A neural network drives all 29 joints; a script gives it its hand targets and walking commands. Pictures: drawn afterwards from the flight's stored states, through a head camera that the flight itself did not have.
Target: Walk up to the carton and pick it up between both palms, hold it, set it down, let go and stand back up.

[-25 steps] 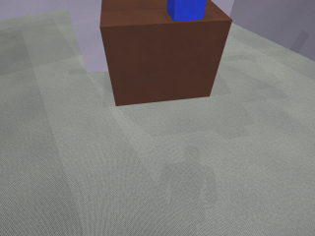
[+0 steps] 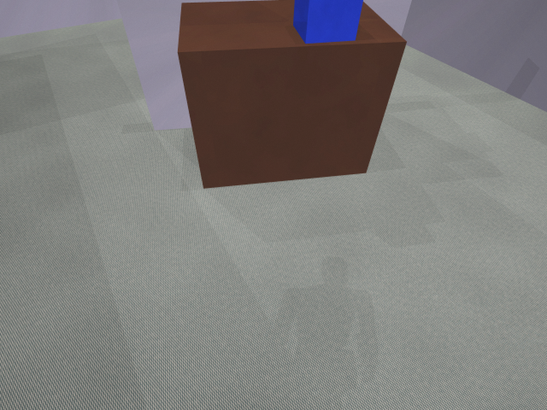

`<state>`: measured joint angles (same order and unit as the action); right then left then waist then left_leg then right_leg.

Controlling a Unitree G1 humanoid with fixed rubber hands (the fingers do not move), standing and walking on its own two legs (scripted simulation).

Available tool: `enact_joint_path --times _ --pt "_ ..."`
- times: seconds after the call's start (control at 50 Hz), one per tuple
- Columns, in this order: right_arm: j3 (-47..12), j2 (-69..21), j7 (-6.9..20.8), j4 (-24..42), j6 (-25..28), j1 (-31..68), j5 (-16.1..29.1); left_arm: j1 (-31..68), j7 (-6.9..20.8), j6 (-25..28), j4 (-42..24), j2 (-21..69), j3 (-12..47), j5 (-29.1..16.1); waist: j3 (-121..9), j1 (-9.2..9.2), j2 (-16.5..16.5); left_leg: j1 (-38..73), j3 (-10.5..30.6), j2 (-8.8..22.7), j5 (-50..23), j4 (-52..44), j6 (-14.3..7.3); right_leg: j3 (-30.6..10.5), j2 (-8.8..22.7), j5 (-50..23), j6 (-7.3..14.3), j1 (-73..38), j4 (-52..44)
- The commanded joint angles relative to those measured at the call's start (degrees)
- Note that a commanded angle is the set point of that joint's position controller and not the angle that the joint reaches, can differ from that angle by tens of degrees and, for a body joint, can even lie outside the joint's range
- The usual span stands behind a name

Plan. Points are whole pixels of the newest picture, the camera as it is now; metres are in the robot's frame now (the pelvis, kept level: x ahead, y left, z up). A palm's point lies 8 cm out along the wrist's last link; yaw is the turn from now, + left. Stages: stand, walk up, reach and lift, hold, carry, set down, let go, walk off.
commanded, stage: stand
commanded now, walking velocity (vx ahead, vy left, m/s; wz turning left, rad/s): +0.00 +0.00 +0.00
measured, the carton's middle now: out of the picture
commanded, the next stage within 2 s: walk up in 1.86 s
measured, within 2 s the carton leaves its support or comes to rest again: neither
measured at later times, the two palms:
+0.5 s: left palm out of the picture +0.00 +0.21 -0.14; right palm out of the picture +0.00 -0.22 -0.14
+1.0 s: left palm out of the picture -0.04 +0.20 -0.14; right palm out of the picture -0.03 -0.20 -0.14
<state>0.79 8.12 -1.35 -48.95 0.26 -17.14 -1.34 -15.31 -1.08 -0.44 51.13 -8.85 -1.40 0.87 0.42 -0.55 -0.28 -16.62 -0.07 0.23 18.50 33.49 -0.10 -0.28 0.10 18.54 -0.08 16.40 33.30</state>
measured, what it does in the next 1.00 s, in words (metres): stands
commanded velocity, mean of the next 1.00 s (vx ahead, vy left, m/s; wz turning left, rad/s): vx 0.00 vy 0.00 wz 0.00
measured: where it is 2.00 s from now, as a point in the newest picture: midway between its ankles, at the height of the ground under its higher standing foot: outside the picture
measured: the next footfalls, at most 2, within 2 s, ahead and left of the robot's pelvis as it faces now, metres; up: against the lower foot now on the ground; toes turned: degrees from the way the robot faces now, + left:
none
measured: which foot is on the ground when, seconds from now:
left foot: down 0.00-1.00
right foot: down 0.00-1.00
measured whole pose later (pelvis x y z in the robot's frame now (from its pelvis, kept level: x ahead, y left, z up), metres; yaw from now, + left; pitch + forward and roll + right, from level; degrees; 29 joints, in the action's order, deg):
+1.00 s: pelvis -0.01 +0.00 +0.01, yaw +0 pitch -1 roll +0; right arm 0.5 5.2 -2.5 -65.5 0.2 -17.3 -0.8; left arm -17.0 -2.3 0.1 66.8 -5.3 -0.9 0.7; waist 3.5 -0.1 0.0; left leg -10.5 -0.3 0.5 14.7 26.4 0.0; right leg -0.5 -0.2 14.4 -0.1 10.3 25.8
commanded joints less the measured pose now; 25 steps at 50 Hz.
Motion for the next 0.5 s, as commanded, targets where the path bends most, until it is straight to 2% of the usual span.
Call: enact_joint_path --times 0.0,0.02,0.06,0.08,0.12,0.14,0.18,0.2,0.22,0.24,0.26,0.28,0.3,0.32,0.34,0.36,0.38,0.4,0.42,0.44,0.46,0.48 --pt "1.8 6.1 -0.6 2.2 1.0 -1.7 0.3 -1.0 -0.5 1.9 -1.9 -4.7 -1.2 0.1 -1.4 0.36 -0.4 3.5 3.5 3.0 -13.1 -5.0 -2.3 -4.6 4.0 -13.0 2.7 -0.2 -6.3" --pt "2.1 6.3 -0.6 2.2 1.1 -1.0 0.5 -0.6 -0.6 1.8 -1.0 -4.9 -1.1 -0.1 -1.1 0.88 1.9 3.9 3.7 3.2 -12.4 -4.9 -2.6 -4.3 3.3 -13.6 2.7 1.2 -7.0" --pt "1.9 5.8 -0.9 0.9 0.9 -0.9 0.3 -1.7 -0.8 1.9 -0.1 -6.1 -1.6 0.1 0.4 0.22 2.0 2.5 3.8 3.6 -13.9 -5.8 -2.7 -4.4 3.7 -15.7 2.8 -0.5 -6.5" --pt "2.2 6.8 -0.6 0.2 1.0 -4.2 0.4 -1.8 -0.8 1.8 0.6 -6.8 -1.9 -0.1 -1.5 1.59 1.7 4.2 3.5 3.3 -14.1 -6.3 -2.5 -4.7 4.1 -16.5 3.0 -1.8 -6.7" --pt "1.8 4.5 -0.7 -2.1 1.0 -3.8 0.3 -2.9 -0.7 1.7 1.8 -5.6 -1.8 0.0 0.5 0.52 0.6 1.2 3.6 3.5 -14.4 -6.4 -2.3 -3.4 3.7 -15.0 2.5 -4.3 -6.5" --pt "2.0 5.3 -0.8 -2.3 0.9 -3.5 0.4 -2.5 -1.0 1.6 2.2 -6.0 -1.9 -0.2 -0.3 0.62 -0.5 2.9 3.5 3.2 -13.9 -7.4 -2.3 -4.7 4.1 -14.6 2.9 -3.6 -7.3" --pt "2.0 5.3 -1.0 -2.7 1.0 -1.9 0.3 -4.3 -0.9 1.5 4.0 -6.3 -1.8 -0.1 0.0 -0.41 0.8 4.2 4.2 3.9 -13.5 -7.7 -2.6 -3.8 3.2 -13.1 2.5 -2.9 -7.8" --pt "1.9 5.0 -0.9 -3.1 0.7 -1.6 0.5 -3.2 -0.9 1.7 4.0 -5.7 -1.8 0.0 1.4 -0.17 -0.8 2.9 3.8 3.5 -12.4 -8.0 -2.6 -4.4 3.9 -13.6 2.8 -3.5 -8.1" --pt "2.1 5.6 -0.9 -3.3 0.7 -1.4 0.5 -1.9 -0.9 1.7 4.2 -6.2 -2.1 0.0 1.3 0.23 0.1 2.4 3.9 3.3 -12.0 -8.9 -2.6 -4.0 3.8 -13.1 2.7 -3.7 -7.8" --pt "2.4 6.6 -0.9 -3.9 0.8 -1.8 0.5 -2.1 -0.9 1.4 4.9 -3.8 -1.5 -0.1 1.6 0.11 -0.6 2.8 4.1 3.8 -11.8 -8.8 -2.7 -4.1 3.7 -13.0 2.7 -3.7 -8.5" --pt "2.1 5.8 -0.9 -4.7 0.9 -2.7 0.5 -2.5 -0.9 1.3 5.4 -5.8 -1.7 0.0 1.5 0.70 1.6 4.3 4.2 3.7 -12.1 -9.0 -2.4 -3.7 3.6 -13.2 2.3 -2.9 -8.6" --pt "2.1 5.7 -0.8 -5.4 0.9 -2.6 0.5 -2.5 -0.9 1.2 6.0 -3.4 -1.3 -0.2 1.6 0.31 -1.2 5.0 3.6 4.0 -13.5 -8.8 -2.5 -4.1 3.6 -13.1 2.5 -3.1 -8.7" --pt "1.9 4.2 -0.8 -5.4 0.8 -2.2 0.8 -4.5 -0.9 1.4 7.0 -3.9 -1.2 -0.3 0.1 0.07 0.5 6.5 4.0 4.0 -14.1 -8.0 -2.7 -4.3 3.9 -14.5 2.6 -3.2 -9.0" --pt "1.9 4.9 -1.0 -6.3 0.7 -3.2 0.6 -3.2 -1.0 1.4 7.2 -3.2 -1.1 -0.1 1.0 0.77 -0.7 6.2 3.6 3.5 -13.4 -8.2 -2.4 -3.9 3.6 -14.0 2.5 -2.7 -9.4" --pt "1.7 3.7 -1.1 -6.8 0.6 -2.9 0.4 -4.1 -1.1 1.6 8.1 -5.3 -1.6 -0.2 0.5 0.50 1.3 6.4 3.7 4.0 -14.4 -8.8 -2.3 -4.1 3.7 -15.4 2.5 -3.7 -9.1" --pt "2.0 5.2 -1.1 -7.2 0.8 -3.2 0.5 -3.3 -1.3 1.6 8.1 -5.0 -1.5 -0.1 0.7 1.00 0.2 5.6 3.7 3.8 -14.2 -8.9 -2.1 -4.0 3.8 -15.3 2.3 -4.5 -9.6" --pt "1.9 4.5 -1.1 -8.2 0.6 -3.1 0.5 -3.2 -1.3 1.5 8.6 -5.2 -1.7 -0.3 2.1 0.68 -0.8 3.4 3.5 3.7 -13.2 -9.6 -2.3 -4.0 3.6 -14.3 2.1 -6.1 -9.3" --pt "1.7 4.4 -1.0 -8.4 0.8 -3.8 0.7 -3.3 -1.3 1.4 9.0 -4.9 -1.6 0.0 1.9 0.89 0.1 4.0 3.9 4.0 -14.4 -9.9 -2.1 -4.2 4.4 -16.7 2.5 -6.8 -9.3" --pt "1.6 3.8 -1.0 -9.1 0.7 -3.3 0.5 -2.9 -1.2 1.3 9.1 -2.9 -1.1 -0.3 1.3 0.22 -2.6 4.1 3.4 3.6 -14.0 -9.9 -2.1 -4.5 4.3 -14.1 2.6 -6.8 -9.4" --pt "2.1 5.3 -1.3 -9.9 0.7 -3.1 0.4 -3.7 -1.3 1.2 9.5 -3.0 -1.0 -0.1 1.5 -0.11 -2.8 5.3 3.5 3.7 -13.9 -10.2 -2.0 -4.0 3.9 -13.6 2.4 -5.7 -10.0" --pt "1.4 3.0 -1.2 -9.8 0.8 -2.2 0.3 -4.4 -1.1 1.1 10.1 -4.3 -1.4 -0.4 2.1 -0.38 -2.0 4.9 3.6 3.7 -12.9 -10.7 -2.1 -3.4 3.2 -12.2 2.2 -5.4 -9.8" --pt "1.2 3.0 -1.1 -10.1 0.4 -2.9 0.3 -3.9 -1.3 1.1 10.7 -3.5 -1.0 -0.2 3.3 0.41 -0.2 4.2 3.6 3.6 -11.8 -10.7 -1.7 -3.4 3.3 -12.1 2.0 -4.9 -10.0"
